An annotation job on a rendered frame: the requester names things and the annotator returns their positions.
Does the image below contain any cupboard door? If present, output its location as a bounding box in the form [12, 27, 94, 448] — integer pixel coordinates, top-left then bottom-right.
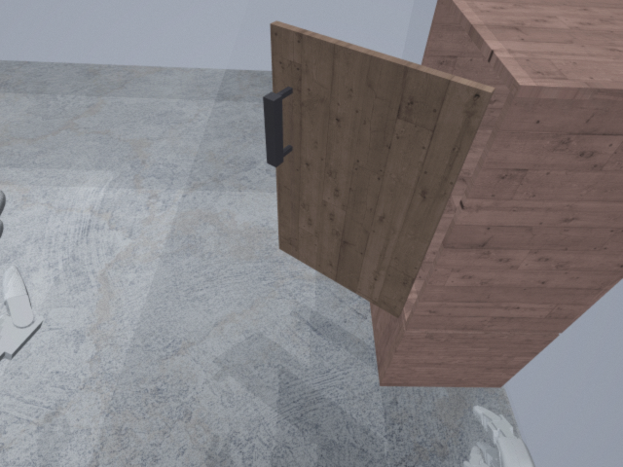
[270, 21, 495, 318]

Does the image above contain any handle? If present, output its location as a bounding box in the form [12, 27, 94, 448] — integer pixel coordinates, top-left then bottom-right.
[263, 87, 293, 167]

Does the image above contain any robot right hand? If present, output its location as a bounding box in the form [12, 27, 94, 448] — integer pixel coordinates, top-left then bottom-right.
[463, 406, 535, 467]

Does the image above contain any robot left hand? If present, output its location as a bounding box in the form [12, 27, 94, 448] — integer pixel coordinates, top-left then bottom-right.
[0, 190, 44, 361]

